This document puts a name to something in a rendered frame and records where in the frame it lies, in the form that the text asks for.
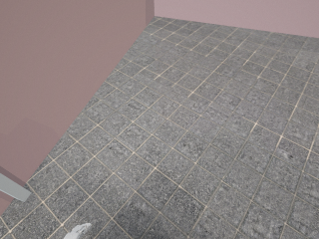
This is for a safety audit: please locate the panel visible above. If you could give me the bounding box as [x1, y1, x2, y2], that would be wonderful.
[0, 173, 32, 202]

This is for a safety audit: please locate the left robot hand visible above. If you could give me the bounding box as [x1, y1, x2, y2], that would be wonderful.
[64, 223, 92, 239]

